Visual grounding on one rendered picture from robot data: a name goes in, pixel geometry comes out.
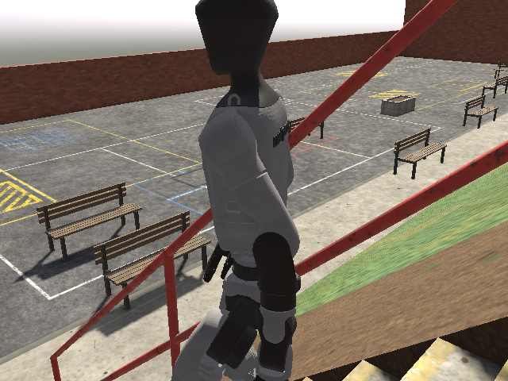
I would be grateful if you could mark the right robot thigh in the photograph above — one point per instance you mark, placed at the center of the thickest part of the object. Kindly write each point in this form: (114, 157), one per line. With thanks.
(248, 363)

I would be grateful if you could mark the robot right hand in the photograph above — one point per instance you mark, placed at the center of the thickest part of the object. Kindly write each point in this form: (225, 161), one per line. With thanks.
(214, 261)

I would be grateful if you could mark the robot left forearm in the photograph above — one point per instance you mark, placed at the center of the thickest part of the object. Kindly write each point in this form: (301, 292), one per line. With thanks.
(278, 283)

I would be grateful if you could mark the left robot upper arm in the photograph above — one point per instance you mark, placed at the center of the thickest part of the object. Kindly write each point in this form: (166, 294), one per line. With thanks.
(229, 146)

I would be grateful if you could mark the left robot thigh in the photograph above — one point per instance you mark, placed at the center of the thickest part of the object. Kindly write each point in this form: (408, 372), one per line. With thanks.
(217, 342)

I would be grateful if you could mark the robot thigh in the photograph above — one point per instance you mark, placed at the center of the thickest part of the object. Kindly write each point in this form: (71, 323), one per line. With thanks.
(217, 342)
(248, 363)

